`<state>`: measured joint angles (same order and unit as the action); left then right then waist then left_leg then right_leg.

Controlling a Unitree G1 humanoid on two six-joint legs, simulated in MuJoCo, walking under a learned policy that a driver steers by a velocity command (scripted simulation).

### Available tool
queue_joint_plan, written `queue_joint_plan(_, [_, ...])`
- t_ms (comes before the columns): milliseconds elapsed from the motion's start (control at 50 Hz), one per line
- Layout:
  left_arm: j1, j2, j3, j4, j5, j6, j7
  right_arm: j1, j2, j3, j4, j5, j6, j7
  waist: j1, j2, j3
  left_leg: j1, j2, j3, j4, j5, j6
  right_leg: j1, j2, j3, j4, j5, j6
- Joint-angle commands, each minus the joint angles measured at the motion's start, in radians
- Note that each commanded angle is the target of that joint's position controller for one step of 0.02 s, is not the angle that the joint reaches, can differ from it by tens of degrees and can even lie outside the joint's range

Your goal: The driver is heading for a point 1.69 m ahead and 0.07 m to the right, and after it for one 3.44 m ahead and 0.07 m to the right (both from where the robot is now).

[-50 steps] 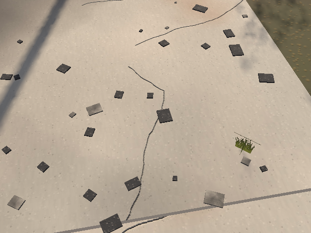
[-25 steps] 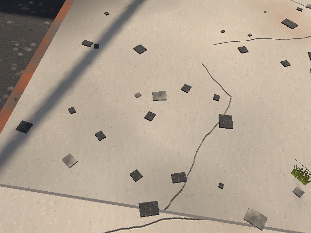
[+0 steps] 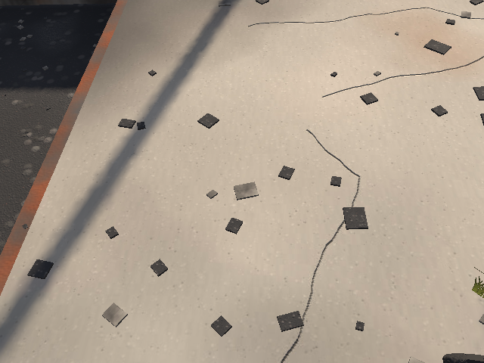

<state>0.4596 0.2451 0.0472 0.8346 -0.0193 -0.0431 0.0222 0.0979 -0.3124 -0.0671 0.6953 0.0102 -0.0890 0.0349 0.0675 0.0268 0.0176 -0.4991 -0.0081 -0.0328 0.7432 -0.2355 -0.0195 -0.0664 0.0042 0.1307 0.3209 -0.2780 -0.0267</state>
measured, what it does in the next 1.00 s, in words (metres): walks ahead: left foot, then right foot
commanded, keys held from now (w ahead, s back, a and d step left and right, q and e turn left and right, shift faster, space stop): w+e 0.34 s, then w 0.14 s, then w+q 0.38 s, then q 0.14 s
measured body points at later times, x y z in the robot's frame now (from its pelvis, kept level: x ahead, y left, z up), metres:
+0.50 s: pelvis +0.23 +0.03 -0.01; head +0.26 +0.02 +0.44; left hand +0.50 +0.20 -0.09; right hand +0.16 -0.25 -0.13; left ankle +0.16 +0.15 -0.75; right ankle +0.35 -0.16 -0.70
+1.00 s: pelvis +0.48 -0.08 -0.01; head +0.51 -0.08 +0.44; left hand +0.56 +0.20 -0.12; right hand +0.64 -0.36 -0.10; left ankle +0.66 +0.06 -0.70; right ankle +0.41 -0.17 -0.75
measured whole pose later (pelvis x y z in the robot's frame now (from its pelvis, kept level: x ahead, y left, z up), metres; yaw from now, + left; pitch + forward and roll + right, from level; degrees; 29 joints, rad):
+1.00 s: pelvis +0.48 -0.08 -0.01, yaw -4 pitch +0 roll -3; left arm 0.30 0.28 0.08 0.80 0.01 -0.09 0.01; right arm 0.13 -0.30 -0.06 0.74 0.01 -0.02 0.03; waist 0.06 0.05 0.06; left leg -0.65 0.11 -0.03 0.76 0.00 -0.02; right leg -0.01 0.02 -0.22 0.25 -0.24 -0.03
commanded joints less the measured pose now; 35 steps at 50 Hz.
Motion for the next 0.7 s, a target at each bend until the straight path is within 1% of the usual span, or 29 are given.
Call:
queue_joint_plan(20, [-0.040,0.211,0.057,-0.091,-0.004,-0.001,0.012,-0.179,-0.015,0.004,-0.113,0.007,-0.023,0.010,0.011,-0.173,0.043,0.007,-0.033,0.031,-0.153,0.086,-0.031,-0.069,-0.155,0.177,-0.120,0.056,-0.167])
queue_joint_plan(60, [-0.042,0.227,0.065,-0.102,-0.012,0.001,0.012,-0.150,-0.051,-0.008,-0.112,0.016,-0.023,0.005,-0.007,-0.186,0.038,0.117,-0.027,0.010,-0.198,0.130,-0.032,-0.129,-0.177,0.220,-0.110,0.018,-0.152])
queue_joint_plan(80, [-0.055,0.231,0.067,-0.108,-0.014,0.001,0.011,-0.121,-0.070,-0.015,-0.107,0.021,-0.024,0.001,-0.029,-0.193,0.038,0.163,-0.019,0.000,-0.215,0.133,-0.025,-0.144,-0.187,0.238,-0.095,0.015,-0.140])
queue_joint_plan(100, [-0.069,0.224,0.066,-0.115,-0.014,0.001,0.010,-0.077,-0.087,-0.023,-0.096,0.023,-0.025,-0.005,-0.058,-0.191,0.032,0.221,-0.013,-0.001,-0.238,0.128,-0.014,-0.158,-0.184,0.243,-0.062,0.024,-0.123])
queue_joint_plan(120, [-0.078,0.202,0.060,-0.122,-0.010,0.001,0.008,-0.002,-0.108,-0.036,-0.076,0.022,-0.025,-0.013,-0.097,-0.182,0.004,0.320,-0.012,0.006,-0.261,0.110,0.004,-0.182,-0.157,0.233,0.008,0.072,-0.101])
queue_joint_plan(140, [-0.087,0.161,0.048,-0.133,0.000,-0.001,0.004,0.111,-0.142,-0.052,-0.054,0.018,-0.028,-0.024,-0.153,-0.157,-0.063,0.476,0.034,-0.028,-0.280,0.087,0.035,-0.238,-0.100,0.192,0.169,0.112,-0.067])
queue_joint_plan(160, [-0.072,0.068,0.019,-0.159,0.032,-0.002,0.000,0.285,-0.215,-0.067,-0.033,0.000,-0.025,-0.035,-0.205,0.032,-0.236,0.714,0.243,-0.245,-0.301,-0.059,0.100,-0.354,-0.016,0.089,0.511,-0.064,-0.024])
queue_joint_plan(180, [0.023,0.032,0.008,-0.213,-0.018,-0.017,0.005,0.307,-0.285,-0.074,-0.015,-0.029,-0.017,-0.020,-0.128,0.392,-0.284,0.819,0.427,-0.766,-0.506,-0.370,0.235,-0.628,0.071,0.022,0.797,-0.347,0.010])
queue_joint_plan(200, [0.004,0.145,0.035,-0.174,-0.043,-0.017,0.007,0.237,-0.181,-0.050,-0.026,-0.021,-0.020,-0.015,-0.123,0.242,-0.158,0.712,0.418,-0.757,-0.545,-0.500,0.236,-0.712,-0.009,0.055,0.941,-0.263,0.014])
queue_joint_plan(220, [-0.079,0.184,0.045,-0.179,-0.035,-0.012,0.002,0.186,-0.120,-0.034,-0.029,-0.009,-0.018,-0.020,-0.124,0.145,-0.049,0.609,0.382,-0.568,-0.532,-0.376,0.208,-0.728,-0.047,0.025,0.952,-0.167,0.007])
queue_joint_plan(240, [-0.106,0.170,0.045,-0.168,-0.022,-0.007,0.000,0.152,-0.092,-0.026,-0.025,-0.012,-0.017,-0.020,-0.109,0.065,-0.016,0.526,0.327,-0.417,-0.527,-0.199,0.189,-0.680,-0.081,0.015,0.929,-0.092,0.007])
queue_joint_plan(260, [-0.133,0.156,0.046,-0.173,-0.013,-0.007,-0.005,0.132,-0.070,-0.021,-0.015,-0.020,-0.015,-0.022,-0.099,0.063,0.008,0.477,0.289,-0.320,-0.537,-0.075,0.180,-0.661,-0.103,0.016,0.889,-0.044,0.007])
queue_joint_plan(280, [-0.143,0.143,0.046,-0.177,-0.014,-0.002,-0.013,0.122,-0.061,-0.018,-0.008,-0.025,-0.017,-0.026,-0.088,0.083,0.012,0.444,0.261,-0.232,-0.553,0.005,0.169,-0.627,-0.122,0.008,0.867,-0.012,0.007])
queue_joint_plan(300, [-0.155,0.125,0.042,-0.184,-0.016,0.002,-0.019,0.127,-0.057,-0.019,0.000,-0.024,-0.022,-0.029,-0.088,0.092,0.012,0.432,0.253,-0.182,-0.567,0.065,0.173,-0.621,-0.125,-0.007,0.857,0.010,0.009])
queue_joint_plan(340, [-0.193,0.102,0.035,-0.210,-0.012,0.011,-0.024,0.143,-0.069,-0.025,0.018,-0.015,-0.032,-0.029,-0.088,0.063,0.026,0.429,0.261,-0.117,-0.589,0.156,0.195,-0.657,-0.129,-0.017,0.815,0.040,0.019])
queue_joint_plan(360, [-0.220,0.092,0.029,-0.224,-0.006,0.010,-0.025,0.157,-0.081,-0.028,0.030,-0.013,-0.034,-0.029,-0.092,0.042,0.035,0.426,0.268,-0.101,-0.601,0.186,0.210,-0.672,-0.127,-0.014,0.769,0.057,0.026])
queue_joint_plan(400, [-0.264,0.077,0.019,-0.244,-0.001,0.004,-0.031,0.169,-0.096,-0.031,0.049,-0.012,-0.031,-0.026,-0.096,0.024,0.046,0.433,0.266,-0.052,-0.616,0.239,0.224,-0.676,-0.117,-0.014,0.644,0.123,0.032])
queue_joint_plan(460, [-0.363,0.066,0.004,-0.269,0.003,-0.014,-0.051,0.179,-0.120,-0.033,0.069,0.000,-0.021,-0.028,-0.121,0.016,0.073,0.422,0.241,0.040,-0.629,0.286,0.211,-0.617,-0.097,-0.080,0.439,0.251,0.022])
queue_joint_plan(480, [-0.401,0.063,0.000,-0.280,0.003,-0.019,-0.057,0.200,-0.130,-0.034,0.081,0.006,-0.017,-0.029,-0.133,0.010,0.081,0.429,0.243,0.055,-0.630,0.292,0.207,-0.597,-0.089,-0.105,0.389,0.270,0.017])
queue_joint_plan(500, [-0.440,0.061,-0.004,-0.295,0.003,-0.023,-0.063,0.234,-0.138,-0.034,0.099,0.015,-0.012,-0.028,-0.143,0.007,0.089,0.442,0.249,0.049,-0.627,0.300,0.207,-0.580,-0.085,-0.121,0.347,0.273,0.010])
queue_joint_plan(540, [-0.489,0.072,-0.002,-0.321,0.001,-0.031,-0.071,0.279,-0.151,-0.033,0.128,0.028,0.002,-0.026,-0.140,0.016,0.097,0.503,0.275,0.025,-0.601,0.367,0.202,-0.564,-0.072,-0.135,0.280,0.235,-0.011])
queue_joint_plan(560, [-0.493,0.088,0.004,-0.327,0.001,-0.034,-0.074,0.288,-0.163,-0.035,0.137,0.030,0.011,-0.027,-0.129,0.025,0.088,0.537,0.285,0.017,-0.570,0.437,0.196,-0.542,-0.057,-0.141,0.252,0.199,-0.022])
queue_joint_plan(580, [-0.466,0.113,0.015,-0.325,0.002,-0.037,-0.074,0.286,-0.180,-0.037,0.141,0.029,0.018,-0.028,-0.100,0.042,0.059,0.561,0.286,0.015,-0.517,0.566,0.184,-0.477,-0.033,-0.150,0.226,0.169,-0.036])
queue_joint_plan(600, [-0.389,0.145,0.032,-0.307,0.005,-0.038,-0.070,0.279,-0.194,-0.038,0.144,0.028,0.024,-0.031,-0.046,0.060,-0.001,0.560,0.273,0.028,-0.416,0.721,0.166,-0.346,-0.003,-0.169,0.200,0.166,-0.055])
queue_joint_plan(620, [-0.236,0.186,0.057,-0.262,0.007,-0.035,-0.061,0.268,-0.187,-0.031,0.145,0.027,0.028,-0.034,0.042,0.057,-0.095,0.497,0.229,0.060,-0.242,0.787,0.137,-0.120,0.020,-0.186,0.167,0.214,-0.082])
queue_joint_plan(640, [-0.063,0.247,0.080,-0.225,0.018,-0.027,-0.044,0.262,-0.141,-0.010,0.124,0.009,0.022,-0.036,0.115,0.025,-0.230,0.282,0.184,0.073,0.020,0.544,0.096,0.204,-0.112,-0.060,0.227,0.241,-0.127])
queue_joint_plan(660, [-0.019,0.339,0.092,-0.216,0.037,-0.022,-0.034,0.395,0.012,0.035,0.093,-0.003,0.009,-0.027,0.031,-0.247,-0.404,-0.083,0.012,0.062,0.405,-0.225,0.030,0.530,-0.412,0.419,0.159,0.059,-0.268])
queue_joint_plan(680, [-0.009,0.248,0.070,-0.227,0.039,-0.024,-0.033,0.342,-0.086,0.013,0.114,0.024,-0.005,-0.025,0.083,-0.195,-0.455,-0.154,0.004,-0.101,0.546,-0.344,0.030,0.478,-0.435,0.575,0.035,-0.025,-0.278])
queue_joint_plan(700, [-0.071,0.202,0.052,-0.214,0.032,-0.028,-0.034,0.257,-0.135,-0.008,0.077,0.050,-0.007,-0.025,0.066,-0.176,-0.266,-0.240,0.051,-0.090,0.576,-0.277,0.035,0.356,-0.397,0.404,0.009,-0.002,-0.232])
Keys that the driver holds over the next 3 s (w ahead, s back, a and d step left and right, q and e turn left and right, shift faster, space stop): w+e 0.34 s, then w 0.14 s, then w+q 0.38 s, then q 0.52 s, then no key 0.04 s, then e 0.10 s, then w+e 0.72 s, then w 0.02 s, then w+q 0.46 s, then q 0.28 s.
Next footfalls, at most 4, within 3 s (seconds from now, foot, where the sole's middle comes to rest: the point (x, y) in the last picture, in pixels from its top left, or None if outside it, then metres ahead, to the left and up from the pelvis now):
0.14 left None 0.20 0.15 -0.79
0.64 right None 0.45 -0.18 -0.79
1.12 left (276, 285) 0.72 0.02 -0.79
1.60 right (354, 285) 0.73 -0.21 -0.79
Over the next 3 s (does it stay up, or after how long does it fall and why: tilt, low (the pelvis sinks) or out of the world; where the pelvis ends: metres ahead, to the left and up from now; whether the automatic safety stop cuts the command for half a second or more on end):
stays up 1.27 -0.14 -0.02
